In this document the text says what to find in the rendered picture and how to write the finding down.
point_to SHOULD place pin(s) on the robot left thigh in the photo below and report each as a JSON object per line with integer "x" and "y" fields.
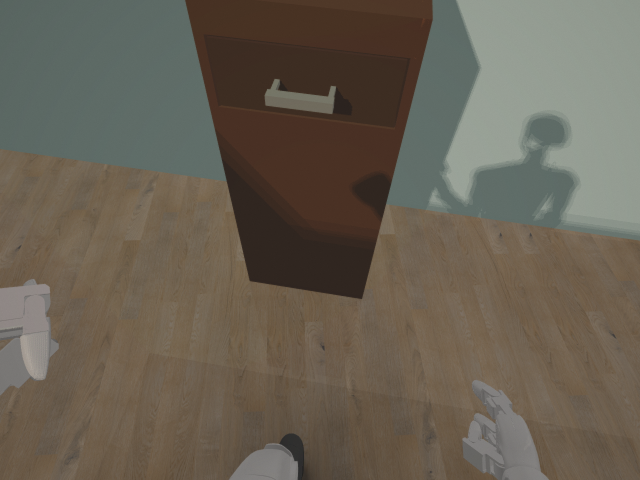
{"x": 267, "y": 464}

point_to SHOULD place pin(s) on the drawer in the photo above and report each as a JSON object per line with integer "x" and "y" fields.
{"x": 368, "y": 86}

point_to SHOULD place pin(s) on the robot left shin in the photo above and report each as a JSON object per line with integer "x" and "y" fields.
{"x": 279, "y": 447}

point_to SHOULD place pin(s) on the cabinet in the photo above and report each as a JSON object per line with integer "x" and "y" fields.
{"x": 309, "y": 193}

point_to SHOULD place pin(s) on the left robot hand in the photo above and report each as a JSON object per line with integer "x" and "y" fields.
{"x": 23, "y": 311}

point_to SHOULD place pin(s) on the handle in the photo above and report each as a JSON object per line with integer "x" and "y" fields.
{"x": 299, "y": 101}

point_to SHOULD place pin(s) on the right robot hand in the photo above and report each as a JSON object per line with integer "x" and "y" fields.
{"x": 509, "y": 443}

